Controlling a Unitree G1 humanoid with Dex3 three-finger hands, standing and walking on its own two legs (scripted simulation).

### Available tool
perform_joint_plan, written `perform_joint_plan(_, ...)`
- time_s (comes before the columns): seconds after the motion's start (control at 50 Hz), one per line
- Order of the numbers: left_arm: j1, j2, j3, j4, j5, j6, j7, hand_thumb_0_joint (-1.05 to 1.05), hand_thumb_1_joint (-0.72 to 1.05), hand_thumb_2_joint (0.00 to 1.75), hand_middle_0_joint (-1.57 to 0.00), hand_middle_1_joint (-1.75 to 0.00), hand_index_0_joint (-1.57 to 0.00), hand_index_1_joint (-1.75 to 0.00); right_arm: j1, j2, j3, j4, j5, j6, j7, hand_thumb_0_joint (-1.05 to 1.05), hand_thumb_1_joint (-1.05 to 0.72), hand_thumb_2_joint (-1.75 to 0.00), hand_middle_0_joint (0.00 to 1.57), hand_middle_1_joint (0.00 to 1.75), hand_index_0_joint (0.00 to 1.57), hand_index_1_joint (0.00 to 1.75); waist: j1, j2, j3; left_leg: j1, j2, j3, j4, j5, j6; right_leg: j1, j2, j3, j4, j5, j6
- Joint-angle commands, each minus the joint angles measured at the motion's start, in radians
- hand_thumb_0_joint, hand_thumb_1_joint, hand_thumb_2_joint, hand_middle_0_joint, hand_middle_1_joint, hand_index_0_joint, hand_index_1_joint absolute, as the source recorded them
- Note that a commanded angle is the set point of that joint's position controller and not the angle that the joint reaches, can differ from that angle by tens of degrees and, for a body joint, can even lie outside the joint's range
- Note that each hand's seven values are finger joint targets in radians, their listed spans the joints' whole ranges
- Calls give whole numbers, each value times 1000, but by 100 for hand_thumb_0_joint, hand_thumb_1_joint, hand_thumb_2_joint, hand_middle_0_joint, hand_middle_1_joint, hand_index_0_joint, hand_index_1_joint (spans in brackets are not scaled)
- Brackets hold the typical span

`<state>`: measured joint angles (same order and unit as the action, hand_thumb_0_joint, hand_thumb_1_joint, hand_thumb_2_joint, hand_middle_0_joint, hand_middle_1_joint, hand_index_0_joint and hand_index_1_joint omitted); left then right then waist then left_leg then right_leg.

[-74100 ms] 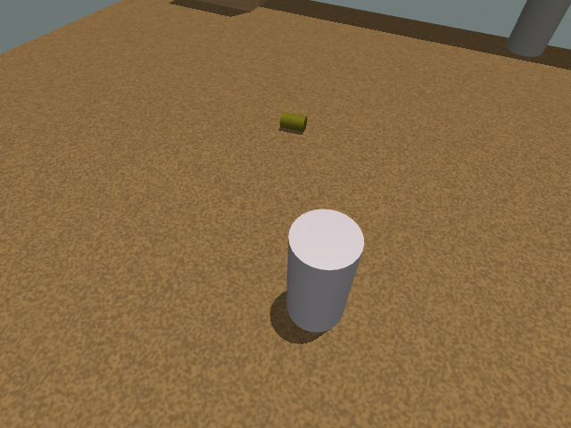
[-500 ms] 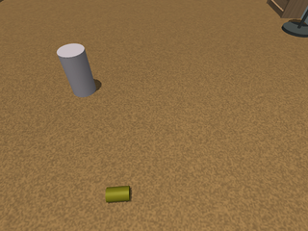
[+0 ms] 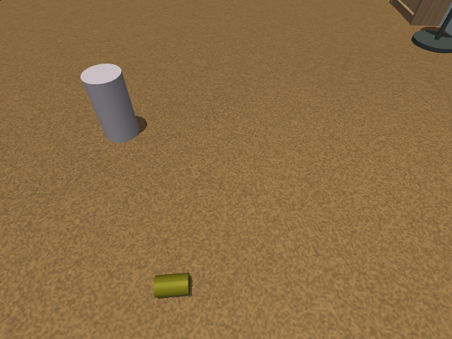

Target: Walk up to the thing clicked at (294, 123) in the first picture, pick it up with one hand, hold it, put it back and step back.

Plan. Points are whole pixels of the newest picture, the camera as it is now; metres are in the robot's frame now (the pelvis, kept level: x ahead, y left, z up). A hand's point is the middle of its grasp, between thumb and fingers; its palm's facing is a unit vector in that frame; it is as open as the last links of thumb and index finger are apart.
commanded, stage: stand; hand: left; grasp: from above
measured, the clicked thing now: (172, 285) +0.46 +0.24 -0.74
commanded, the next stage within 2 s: step back in 0.40 s
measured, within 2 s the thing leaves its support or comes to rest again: neither
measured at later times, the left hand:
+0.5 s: hand out of the picture +0.08 +0.25 -0.16, palm faces +0.02 -0.94 -0.35, open 7.4 cm
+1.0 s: hand out of the picture +0.04 +0.30 -0.18, palm faces -0.09 -0.93 -0.35, open 7.4 cm
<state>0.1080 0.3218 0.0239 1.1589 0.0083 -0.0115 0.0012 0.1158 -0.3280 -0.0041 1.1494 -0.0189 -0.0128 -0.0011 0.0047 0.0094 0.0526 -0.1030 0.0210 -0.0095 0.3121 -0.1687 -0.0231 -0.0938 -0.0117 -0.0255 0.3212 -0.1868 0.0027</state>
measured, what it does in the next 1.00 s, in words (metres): walks backwards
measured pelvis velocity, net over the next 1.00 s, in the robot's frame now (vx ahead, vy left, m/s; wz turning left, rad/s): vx -0.09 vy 0.05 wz -0.06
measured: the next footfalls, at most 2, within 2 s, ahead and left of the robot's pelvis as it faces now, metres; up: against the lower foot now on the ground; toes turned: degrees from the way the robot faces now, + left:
right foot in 1.14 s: -0.11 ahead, -0.08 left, +0.00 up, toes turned -1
left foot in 1.54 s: -0.22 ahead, +0.15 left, +0.00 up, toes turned -3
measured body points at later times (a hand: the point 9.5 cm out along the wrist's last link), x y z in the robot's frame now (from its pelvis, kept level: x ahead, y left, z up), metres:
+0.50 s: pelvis -0.01 +0.00 -0.01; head +0.03 -0.01 +0.44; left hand +0.08 +0.30 -0.13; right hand +0.08 -0.30 -0.14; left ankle +0.00 +0.13 -0.75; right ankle -0.01 -0.12 -0.75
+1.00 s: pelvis -0.09 +0.05 -0.02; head -0.01 +0.06 +0.42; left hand +0.04 +0.35 -0.16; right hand -0.01 -0.26 -0.13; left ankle -0.05 +0.13 -0.75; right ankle -0.13 -0.09 -0.69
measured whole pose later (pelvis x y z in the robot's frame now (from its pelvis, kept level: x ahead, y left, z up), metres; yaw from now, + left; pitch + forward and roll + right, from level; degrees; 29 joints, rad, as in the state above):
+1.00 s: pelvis -0.09 +0.05 -0.02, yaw -3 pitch -1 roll -1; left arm 0.08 0.38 0.06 0.90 0.01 0.06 0.02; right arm 0.12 -0.34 -0.04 0.89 -0.02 0.02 -0.02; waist -0.02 -0.04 0.21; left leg -0.30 -0.02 0.04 0.58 -0.26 0.06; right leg -0.39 0.09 0.14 1.02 -0.50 0.02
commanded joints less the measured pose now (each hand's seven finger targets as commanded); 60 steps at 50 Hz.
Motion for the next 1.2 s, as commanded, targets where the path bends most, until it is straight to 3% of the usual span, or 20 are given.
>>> perform_joint_plan(0.0,-31,200,32,-63,3,-20,17,0,90,90,-20,-30,-20,-30,-38,-201,-39,-59,3,-19,-16,0,-90,-90,20,30,20,30,0,-5,-61,-4,106,-81,-43,118,38,7,-119,88,-58,106,-18)
perform_joint_plan(0.34,-34,218,33,-70,3,-22,14,0,90,90,-20,-30,-20,-30,-27,-205,-33,-60,4,-20,-16,0,-90,-90,20,30,20,30,-4,-4,-66,14,108,-76,-44,131,33,-1,-118,90,-58,129,-18)
perform_joint_plan(0.38,-28,293,76,-96,-16,-13,19,0,90,90,-20,-30,-20,-30,-72,-261,-54,-87,10,0,-9,0,-90,-90,20,30,20,30,-1,-25,41,-70,87,-81,75,275,56,-72,-110,116,19,330,-26)
perform_joint_plan(0.44,-1,295,88,-137,-18,-7,26,0,90,90,-20,-30,-20,-30,-40,-226,-54,-127,24,12,-8,0,-90,-90,20,30,20,30,-7,-59,-70,-62,47,-30,213,279,56,-17,-153,130,60,489,-84)
perform_joint_plan(0.48,-32,310,97,-175,-14,0,27,0,90,90,-20,-30,-20,-30,-18,-223,-63,-142,25,27,-7,0,-90,-90,20,30,20,30,-16,-99,-108,-98,-7,-2,315,147,45,-26,-221,191,46,476,-152)
perform_joint_plan(0.52,-79,319,99,-221,1,7,30,0,90,90,-20,-30,-20,-30,9,-223,-74,-156,18,41,-5,0,-90,-90,20,30,20,30,-22,-162,-124,-129,-50,-7,456,-202,51,-70,-307,256,40,447,-227)
perform_joint_plan(0.56,-112,325,103,-263,18,11,29,0,90,90,-20,-30,-20,-30,51,-220,-80,-180,13,52,3,0,-90,-90,20,30,20,30,-34,-197,-119,-147,-39,-44,527,-349,70,-121,-334,248,81,421,-248)
perform_joint_plan(0.62,-142,289,89,-296,14,24,27,0,90,90,-20,-30,-20,-30,83,-226,-87,-188,17,40,7,0,-90,-90,20,30,20,30,-51,-164,-116,-130,-25,-26,328,-121,67,-116,-233,152,204,380,-164)
perform_joint_plan(0.64,-124,277,85,-303,6,33,25,0,90,90,-20,-30,-20,-30,76,-243,-91,-197,11,31,2,0,-90,-90,20,30,20,30,-49,-65,-115,-124,37,-72,173,216,70,-109,-154,99,297,304,-108)
perform_joint_plan(0.66,-114,232,76,-320,-9,39,27,0,90,90,-20,-30,-20,-30,52,-306,-108,-213,-4,24,-4,0,-90,-90,20,30,20,30,-40,104,-122,-65,159,-233,105,477,110,-202,-13,40,453,141,-47)
perform_joint_plan(0.68,-120,205,72,-327,-9,48,34,0,90,90,-20,-30,-20,-30,73,-350,-118,-215,-13,20,-7,0,-90,-90,20,30,20,30,-50,215,-90,42,254,-390,64,660,164,-386,122,91,577,-344,-32)
perform_joint_plan(0.72,-36,206,71,-315,-4,64,43,0,90,90,-20,-30,-20,-30,67,-344,-117,-236,-13,16,-16,0,-90,-90,20,30,20,30,-31,143,-112,33,289,-351,117,760,199,-384,116,186,737,-463,-37)
perform_joint_plan(0.74,-51,208,72,-313,-3,64,47,0,90,90,-20,-30,-20,-30,45,-345,-122,-253,-15,19,-19,0,-90,-90,20,30,20,30,-36,163,-119,22,280,-347,105,719,173,-389,120,232,775,-439,-38)
perform_joint_plan(0.82,22,240,83,-305,-5,62,42,0,90,90,-20,-30,-20,-30,-33,-275,-105,-300,-10,13,-40,0,-90,-90,20,30,20,30,16,144,-133,95,214,-217,172,614,226,-431,109,213,871,-309,-14)
perform_joint_plan(1.0,11,235,100,-355,7,43,27,0,90,90,-20,-30,-20,-30,54,-294,-118,-334,-4,19,-38,0,-90,-90,20,30,20,30,-48,108,-115,85,248,-227,185,462,274,-328,50,121,546,-316,15)
perform_joint_plan(1.1,153,219,109,-311,18,30,16,0,90,90,-20,-30,-20,-30,-41,-307,-114,-361,7,33,-25,0,-90,-90,20,30,20,30,28,109,-170,-79,202,-179,259,226,184,-74,26,64,139,-54,-40)
perform_joint_plan(1.12,164,249,118,-309,26,23,18,0,90,90,-20,-30,-20,-30,-42,-276,-103,-358,16,36,-23,0,-90,-90,20,30,20,30,29,44,-174,-174,150,-151,313,130,132,-7,-29,161,103,33,-62)
perform_joint_plan(1.14,139,312,131,-330,32,17,18,0,90,90,-20,-30,-20,-30,-46,-240,-91,-371,25,36,-20,0,-90,-90,20,30,20,30,20,-138,-142,-336,7,-82,458,-62,65,20,-179,399,72,147,-124)
perform_joint_plan(1.16,74,387,145,-361,22,23,13,0,90,90,-20,-30,-20,-30,-56,-221,-92,-371,20,45,-30,0,-90,-90,20,30,20,30,46,-278,-64,-355,-131,-43,685,-439,26,-164,-360,566,-3,178,-305)
perform_joint_plan(1.18,7,389,145,-400,29,19,18,0,90,90,-20,-30,-20,-30,-24,-248,-104,-350,15,50,-36,0,-90,-90,20,30,20,30,26,-251,-10,-297,-106,-124,839,-470,16,-298,-402,611,-13,199,-341)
